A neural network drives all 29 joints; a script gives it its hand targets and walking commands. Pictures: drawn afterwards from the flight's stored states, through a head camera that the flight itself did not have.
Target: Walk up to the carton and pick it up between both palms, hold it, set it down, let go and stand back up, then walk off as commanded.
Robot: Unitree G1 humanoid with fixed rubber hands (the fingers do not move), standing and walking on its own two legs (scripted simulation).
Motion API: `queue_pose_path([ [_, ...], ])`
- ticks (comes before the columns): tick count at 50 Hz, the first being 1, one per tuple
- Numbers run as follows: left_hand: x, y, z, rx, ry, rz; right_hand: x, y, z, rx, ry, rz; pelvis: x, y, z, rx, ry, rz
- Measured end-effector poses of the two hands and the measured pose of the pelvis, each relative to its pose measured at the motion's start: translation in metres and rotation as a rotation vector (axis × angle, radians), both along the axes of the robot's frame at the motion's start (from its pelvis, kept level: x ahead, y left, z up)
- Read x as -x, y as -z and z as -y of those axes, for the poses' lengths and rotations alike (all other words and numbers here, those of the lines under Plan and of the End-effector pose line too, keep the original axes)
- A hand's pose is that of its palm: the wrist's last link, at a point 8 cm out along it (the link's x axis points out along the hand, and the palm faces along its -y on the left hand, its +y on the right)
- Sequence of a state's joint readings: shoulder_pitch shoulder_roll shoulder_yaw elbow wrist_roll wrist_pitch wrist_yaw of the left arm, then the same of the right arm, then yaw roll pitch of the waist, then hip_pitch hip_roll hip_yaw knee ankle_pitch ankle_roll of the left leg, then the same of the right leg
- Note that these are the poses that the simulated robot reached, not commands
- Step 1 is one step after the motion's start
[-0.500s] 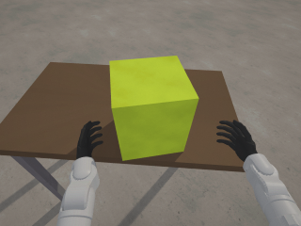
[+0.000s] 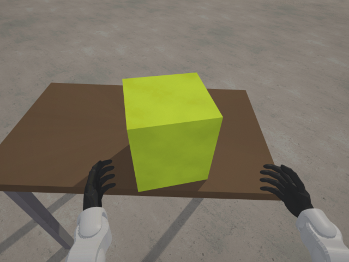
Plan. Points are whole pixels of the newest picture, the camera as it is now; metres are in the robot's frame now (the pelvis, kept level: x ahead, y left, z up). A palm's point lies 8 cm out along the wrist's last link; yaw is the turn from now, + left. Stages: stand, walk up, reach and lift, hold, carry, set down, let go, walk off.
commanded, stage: set down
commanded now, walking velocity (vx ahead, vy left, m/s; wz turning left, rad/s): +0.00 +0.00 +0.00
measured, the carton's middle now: (167, 132) +0.46 +0.06 +0.05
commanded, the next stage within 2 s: none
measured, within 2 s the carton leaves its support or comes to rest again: neither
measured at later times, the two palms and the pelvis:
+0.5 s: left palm (93, 222) +0.19 +0.19 +0.04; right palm (306, 231) +0.21 -0.25 +0.03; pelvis +0.00 +0.00 +0.00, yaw -1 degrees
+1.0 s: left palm (87, 229) +0.19 +0.21 +0.01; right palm (293, 238) +0.20 -0.23 +0.00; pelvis +0.02 +0.01 +0.00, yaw -1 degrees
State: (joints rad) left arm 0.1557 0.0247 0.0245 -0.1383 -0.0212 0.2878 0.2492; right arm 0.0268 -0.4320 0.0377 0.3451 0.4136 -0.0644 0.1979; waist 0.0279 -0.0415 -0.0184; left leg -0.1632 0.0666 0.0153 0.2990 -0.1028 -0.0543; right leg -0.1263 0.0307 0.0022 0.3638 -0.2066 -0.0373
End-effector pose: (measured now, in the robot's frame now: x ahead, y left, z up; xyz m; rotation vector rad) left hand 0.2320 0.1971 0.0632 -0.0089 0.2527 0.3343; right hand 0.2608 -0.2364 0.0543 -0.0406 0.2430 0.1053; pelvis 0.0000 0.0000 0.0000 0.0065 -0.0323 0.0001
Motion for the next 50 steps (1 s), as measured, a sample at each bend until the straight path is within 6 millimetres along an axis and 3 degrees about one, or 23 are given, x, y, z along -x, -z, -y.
queue_pose_path([
  [13,0.027,0.000,0.000,-0.022,-0.018,-0.037,0.024,0.008,0.000,-0.011,-0.011,-0.023,-0.005,-0.001,-0.003,0.000,0.009,0.045],
  [24,0.039,0.018,0.004,-0.021,0.010,-0.087,0.055,0.022,0.010,0.025,0.017,-0.080,-0.004,-0.001,0.002,-0.001,0.011,0.044],
  [34,0.031,0.034,-0.002,-0.028,0.035,-0.140,0.055,0.028,-0.001,0.024,0.038,-0.104,-0.007,-0.001,0.000,-0.002,0.016,0.037],
  [50,0.037,0.055,-0.018,-0.038,0.054,-0.234,0.059,0.052,-0.005,0.056,0.071,-0.198,-0.022,-0.003,-0.011,0.003,0.011,0.016],
])
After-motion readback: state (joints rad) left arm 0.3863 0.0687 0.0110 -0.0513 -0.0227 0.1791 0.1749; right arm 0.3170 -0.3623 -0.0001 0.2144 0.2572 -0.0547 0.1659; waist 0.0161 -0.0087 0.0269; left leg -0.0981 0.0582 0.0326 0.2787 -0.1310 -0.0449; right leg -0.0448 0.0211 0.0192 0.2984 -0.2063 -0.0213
